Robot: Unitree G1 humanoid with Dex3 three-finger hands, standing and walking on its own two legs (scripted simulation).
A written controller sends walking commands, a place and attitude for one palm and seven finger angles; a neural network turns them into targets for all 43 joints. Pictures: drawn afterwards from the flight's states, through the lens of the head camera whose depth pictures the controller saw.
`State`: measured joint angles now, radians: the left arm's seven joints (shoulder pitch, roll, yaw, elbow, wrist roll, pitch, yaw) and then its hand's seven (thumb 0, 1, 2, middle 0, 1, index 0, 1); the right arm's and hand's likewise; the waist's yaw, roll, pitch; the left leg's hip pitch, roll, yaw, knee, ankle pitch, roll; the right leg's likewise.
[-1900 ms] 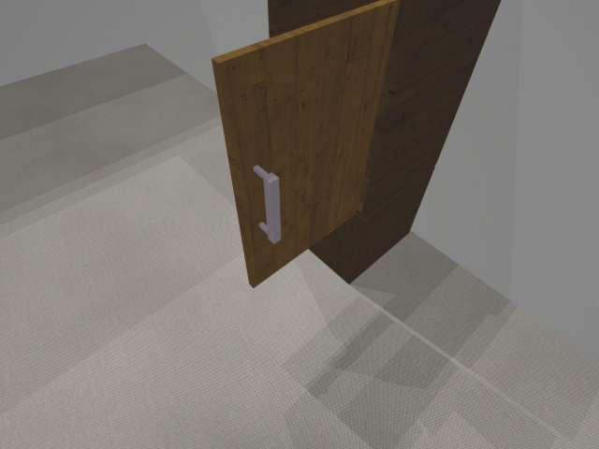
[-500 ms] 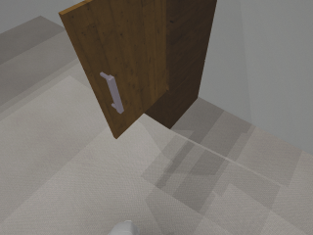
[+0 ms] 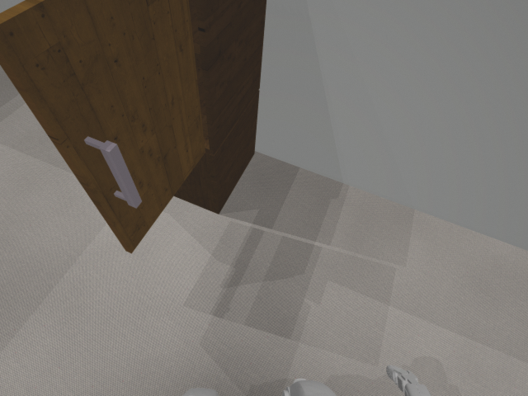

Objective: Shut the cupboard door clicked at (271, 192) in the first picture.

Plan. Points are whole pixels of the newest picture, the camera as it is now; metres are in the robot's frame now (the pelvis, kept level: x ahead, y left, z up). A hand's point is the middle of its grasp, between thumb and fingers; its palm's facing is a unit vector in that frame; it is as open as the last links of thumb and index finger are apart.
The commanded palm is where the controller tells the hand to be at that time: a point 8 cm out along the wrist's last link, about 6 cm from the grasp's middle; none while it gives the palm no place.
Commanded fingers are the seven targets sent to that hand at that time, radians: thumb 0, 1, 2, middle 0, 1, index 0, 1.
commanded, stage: walk to a spot facing it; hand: left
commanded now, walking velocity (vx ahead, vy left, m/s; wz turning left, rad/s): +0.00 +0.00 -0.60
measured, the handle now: (115, 174) +0.46 +0.34 -0.04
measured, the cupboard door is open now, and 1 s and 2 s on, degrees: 90 90 90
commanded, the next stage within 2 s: turn to face it in 1.86 s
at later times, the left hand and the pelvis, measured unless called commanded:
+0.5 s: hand (193, 367) +0.17 +0.13 -0.17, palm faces -0.34 -0.92 -0.21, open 7.4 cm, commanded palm none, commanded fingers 0.00 0.90 0.90 -0.20 -0.30 -0.20 -0.30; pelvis +0.01 -0.02 +0.00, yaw -19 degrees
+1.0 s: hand (313, 282) +0.34 -0.08 -0.17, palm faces -0.66 -0.73 -0.17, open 7.4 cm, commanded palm none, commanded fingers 0.00 0.90 0.90 -0.20 -0.30 -0.20 -0.30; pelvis +0.11 -0.12 -0.02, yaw -38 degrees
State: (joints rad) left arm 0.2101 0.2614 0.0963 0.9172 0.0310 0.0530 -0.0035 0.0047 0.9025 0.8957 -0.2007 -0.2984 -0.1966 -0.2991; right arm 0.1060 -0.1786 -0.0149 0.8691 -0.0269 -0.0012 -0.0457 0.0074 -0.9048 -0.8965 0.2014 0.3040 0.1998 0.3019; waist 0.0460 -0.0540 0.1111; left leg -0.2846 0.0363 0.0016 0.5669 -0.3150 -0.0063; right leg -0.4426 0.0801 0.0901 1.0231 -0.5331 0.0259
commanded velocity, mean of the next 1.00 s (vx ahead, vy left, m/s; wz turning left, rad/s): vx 0.22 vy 0.00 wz -0.57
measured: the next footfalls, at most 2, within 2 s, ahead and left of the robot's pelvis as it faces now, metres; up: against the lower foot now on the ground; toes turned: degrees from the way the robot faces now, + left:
right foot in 0.26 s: +0.03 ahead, -0.16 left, +0.00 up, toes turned -14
left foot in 0.54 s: +0.09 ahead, +0.07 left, +0.00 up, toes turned -16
